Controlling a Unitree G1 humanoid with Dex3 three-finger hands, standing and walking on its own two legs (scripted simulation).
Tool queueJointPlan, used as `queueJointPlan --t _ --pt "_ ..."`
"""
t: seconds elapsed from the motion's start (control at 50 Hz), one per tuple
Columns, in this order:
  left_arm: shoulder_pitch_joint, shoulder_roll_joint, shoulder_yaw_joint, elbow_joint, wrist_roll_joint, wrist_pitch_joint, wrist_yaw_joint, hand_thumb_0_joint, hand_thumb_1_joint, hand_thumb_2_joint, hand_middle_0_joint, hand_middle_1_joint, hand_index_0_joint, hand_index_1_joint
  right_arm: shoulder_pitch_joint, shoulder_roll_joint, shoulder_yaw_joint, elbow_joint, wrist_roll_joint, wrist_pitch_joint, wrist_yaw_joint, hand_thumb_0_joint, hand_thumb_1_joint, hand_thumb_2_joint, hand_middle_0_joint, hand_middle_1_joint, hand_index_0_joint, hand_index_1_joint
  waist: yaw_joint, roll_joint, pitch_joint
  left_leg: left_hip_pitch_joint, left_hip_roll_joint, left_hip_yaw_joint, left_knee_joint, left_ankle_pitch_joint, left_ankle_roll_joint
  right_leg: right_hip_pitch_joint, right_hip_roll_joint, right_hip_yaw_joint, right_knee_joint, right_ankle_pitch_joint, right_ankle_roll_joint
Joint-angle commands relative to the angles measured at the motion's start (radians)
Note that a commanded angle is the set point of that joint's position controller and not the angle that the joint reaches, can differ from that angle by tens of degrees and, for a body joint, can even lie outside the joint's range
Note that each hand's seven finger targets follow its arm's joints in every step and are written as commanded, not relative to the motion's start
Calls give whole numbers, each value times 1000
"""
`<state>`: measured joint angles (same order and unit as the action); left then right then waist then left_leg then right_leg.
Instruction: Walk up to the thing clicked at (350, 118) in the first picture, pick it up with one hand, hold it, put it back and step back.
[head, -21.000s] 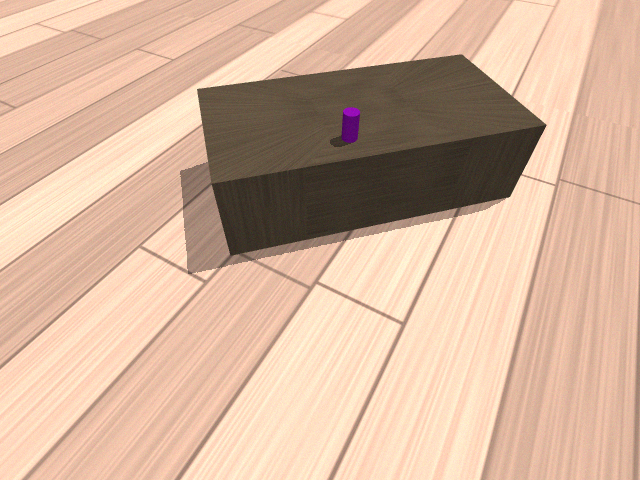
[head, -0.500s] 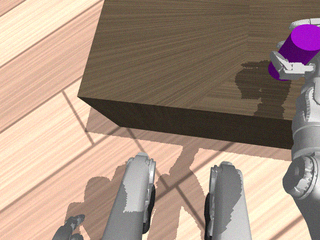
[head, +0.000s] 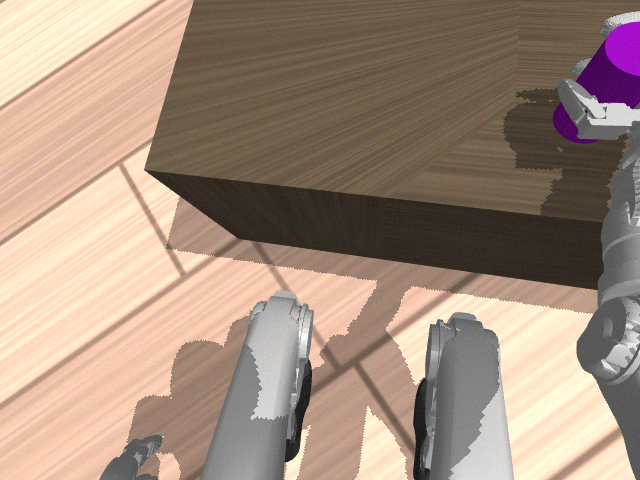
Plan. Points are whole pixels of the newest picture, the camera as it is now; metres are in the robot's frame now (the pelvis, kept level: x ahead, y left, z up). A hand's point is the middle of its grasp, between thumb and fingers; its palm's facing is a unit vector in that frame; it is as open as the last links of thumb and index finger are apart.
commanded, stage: lower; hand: right
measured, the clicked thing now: (608, 89) +0.55 -0.24 +0.00
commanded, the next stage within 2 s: loosen in 0.12 s
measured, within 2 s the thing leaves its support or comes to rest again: neither
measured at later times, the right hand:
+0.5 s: hand (606, 85) +0.55 -0.24 +0.01, palm faces +0.23 +0.97 -0.03, open 9.0 cm
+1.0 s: hand (610, 81) +0.55 -0.24 +0.01, palm faces +0.22 +0.97 -0.03, open 13.4 cm
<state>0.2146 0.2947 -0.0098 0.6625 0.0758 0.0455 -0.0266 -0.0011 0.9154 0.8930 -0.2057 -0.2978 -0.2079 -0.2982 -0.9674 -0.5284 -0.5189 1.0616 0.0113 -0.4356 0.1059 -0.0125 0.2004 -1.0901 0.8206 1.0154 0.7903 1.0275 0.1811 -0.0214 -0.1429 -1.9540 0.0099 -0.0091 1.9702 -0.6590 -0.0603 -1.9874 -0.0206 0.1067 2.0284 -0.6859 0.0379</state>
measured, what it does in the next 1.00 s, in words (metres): stands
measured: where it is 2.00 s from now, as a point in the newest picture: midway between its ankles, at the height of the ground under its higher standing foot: (357, 439)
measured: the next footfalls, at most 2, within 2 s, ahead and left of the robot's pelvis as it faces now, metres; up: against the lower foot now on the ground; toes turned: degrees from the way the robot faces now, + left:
none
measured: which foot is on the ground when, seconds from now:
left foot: down 0.00-1.00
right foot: down 0.00-1.00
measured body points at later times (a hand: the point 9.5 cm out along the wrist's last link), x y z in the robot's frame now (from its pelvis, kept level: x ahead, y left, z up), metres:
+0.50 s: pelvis +0.00 +0.00 -0.02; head +0.22 -0.03 +0.37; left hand +0.06 +0.29 -0.13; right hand +0.53 -0.29 +0.01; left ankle +0.09 +0.15 -0.41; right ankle +0.07 -0.13 -0.41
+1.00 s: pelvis -0.01 +0.00 -0.02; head +0.21 -0.04 +0.37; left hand +0.05 +0.28 -0.13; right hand +0.53 -0.29 +0.02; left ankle +0.09 +0.15 -0.41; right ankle +0.07 -0.13 -0.41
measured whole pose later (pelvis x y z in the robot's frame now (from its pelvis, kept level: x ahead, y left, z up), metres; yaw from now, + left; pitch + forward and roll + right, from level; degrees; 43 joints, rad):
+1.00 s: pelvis -0.01 +0.00 -0.02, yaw +0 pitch +36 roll +5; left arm 0.21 0.28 -0.03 0.64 0.07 0.06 -0.03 0.00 0.91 0.89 -0.21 -0.30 -0.21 -0.30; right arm -1.00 -0.55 -0.50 1.04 0.01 -0.40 0.10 -0.01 0.26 -0.30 0.49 0.39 0.49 0.40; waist 0.18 -0.02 -0.14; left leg -2.00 0.01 -0.01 2.01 -0.65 -0.06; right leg -2.03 -0.02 0.11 2.08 -0.68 0.04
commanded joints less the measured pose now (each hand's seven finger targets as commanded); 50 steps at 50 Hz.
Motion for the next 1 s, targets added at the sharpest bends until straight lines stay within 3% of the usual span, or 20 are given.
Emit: queueJointPlan --t 0.0,0.02,0.06,0.08,0.1,0.12,0.2,0.24,0.26,0.28,0.38,0.4,0.44,0.46,0.58,0.76,0.84,0.88,0.96,0.98 --pt "205 219 88 -22 1 -6 10 0 908 891 -199 -302 -202 -298 -451 -263 -14 -270 24 -80 4 0 -372 -1370 1342 1470 1376 1470 10 -195 -722 370 -8 74 -190 244 95 496 -2 -56 -235 245 -49" --pt "208 203 75 -19 0 -4 10 0 910 889 -197 -302 -201 -297 -459 -283 -20 -280 21 -82 2 0 -386 -1376 1352 1478 1386 1478 3 -204 -732 381 -8 70 -186 262 95 499 -1 -63 -227 260 -49" --pt "201 226 90 -19 -1 -5 11 0 906 894 -198 -301 -200 -299 -387 -237 0 -196 26 -67 8 0 -375 -1349 1333 1451 1364 1452 13 -178 -702 369 -8 73 -185 248 93 483 -1 -60 -220 243 -52" --pt "208 220 89 -14 2 -4 12 0 906 891 -199 -302 -202 -299 -438 -259 -15 -259 29 -74 8 0 -385 -1343 1340 1449 1370 1449 18 -185 -707 363 -8 74 -174 259 93 470 -2 -58 -212 257 -49" --pt "197 218 84 -16 1 -6 11 0 898 896 -199 -300 -198 -300 -408 -230 11 -202 25 -68 12 0 -382 -1348 1329 1447 1360 1448 13 -190 -700 360 -8 72 -178 247 93 465 0 -61 -214 241 -51" --pt "201 215 81 -22 -1 -3 12 0 905 889 -199 -301 -201 -298 -466 -302 -33 -290 27 -78 5 0 -381 -1352 1335 1453 1367 1454 5 -196 -720 369 -7 69 -173 249 94 459 0 -60 -214 242 -51" --pt "204 217 88 -21 -1 -1 10 0 903 889 -200 -300 -201 -298 -390 -228 -1 -175 23 -59 8 0 -378 -1336 1332 1441 1363 1442 18 -144 -661 356 -11 73 -182 213 91 413 1 -64 -212 195 -56" --pt "192 191 64 -37 -3 0 8 0 954 852 -206 -309 -223 -289 -490 -278 -11 -304 24 -76 9 0 -218 -1179 1277 1321 1296 1322 -1 -191 -737 362 -8 68 -173 228 95 453 2 -69 -215 217 -53" --pt "202 218 82 -20 -3 0 11 0 953 855 -204 -308 -220 -288 -424 -278 -10 -214 16 -61 8 0 -163 -1099 1246 1241 1264 1242 5 -194 -712 355 -8 72 -170 224 95 462 2 -66 -213 218 -51" --pt "202 201 72 -25 -1 2 9 0 957 856 -203 -310 -221 -290 -445 -247 8 -248 19 -61 10 0 -122 -1019 1226 1161 1241 1162 14 -190 -711 347 -8 74 -164 243 94 467 0 -65 -203 238 -50" --pt "194 197 66 -30 -6 0 10 0 941 866 -203 -307 -217 -291 -470 -262 1 -256 23 -56 7 0 4 -690 1137 933 1142 934 16 -160 -709 372 -6 73 -168 235 90 425 2 -66 -200 219 -53" --pt "202 217 82 -15 -5 1 11 0 941 866 -202 -308 -217 -291 -415 -258 -6 -193 20 -44 7 0 25 -656 1124 905 1127 906 12 -171 -683 346 -7 76 -162 226 92 433 0 -66 -201 218 -50" --pt "192 197 68 -31 -8 0 10 0 923 880 -201 -304 -210 -294 -488 -256 10 -263 24 -52 7 0 119 -647 1037 863 1039 864 14 -178 -698 345 -8 72 -175 199 93 427 2 -65 -209 183 -54" --pt "201 202 72 -21 -8 -1 11 0 941 868 -202 -309 -217 -292 -456 -256 4 -235 20 -47 6 0 123 -567 1093 811 1094 811 16 -178 -695 341 -7 78 -166 206 93 439 2 -64 -210 195 -51" --pt "202 196 68 -29 -7 1 10 0 908 887 -201 -305 -206 -299 -469 -250 9 -254 24 -40 4 0 221 -401 801 598 802 598 19 -158 -699 361 -9 75 -173 212 91 417 1 -65 -203 195 -55" --pt "199 207 75 -30 -5 6 9 0 900 895 -203 -307 -205 -305 -396 -246 11 -195 12 -26 -4 0 265 -292 557 415 552 415 6 -184 -651 328 -11 78 -165 211 96 422 -1 -64 -210 200 -51" --pt "193 191 63 -49 -4 4 8 0 896 896 -205 -308 -205 -307 -452 -248 14 -256 15 -34 -6 0 270 -254 488 357 481 357 17 -172 -684 350 -10 76 -166 224 93 414 1 -65 -201 209 -54" --pt "184 195 61 -51 -8 7 8 0 919 874 -205 -299 -208 -294 -443 -247 17 -211 13 -30 -7 0 221 -345 372 365 369 365 16 -176 -647 311 -11 81 -163 191 97 407 1 -58 -216 182 -52" --pt "198 224 77 -37 -7 9 12 0 907 885 -206 -300 -205 -300 -445 -323 -19 -236 7 -29 -11 0 253 -243 266 247 260 247 1 -205 -684 335 -9 76 -171 174 95 435 1 -64 -222 157 -53" --pt "200 208 64 -53 -9 12 12 0 907 885 -206 -300 -205 -300 -496 -355 -34 -332 11 -35 -14 0 285 -218 238 220 232 220 -4 -192 -742 377 -10 74 -181 204 92 465 -1 -67 -219 186 -54"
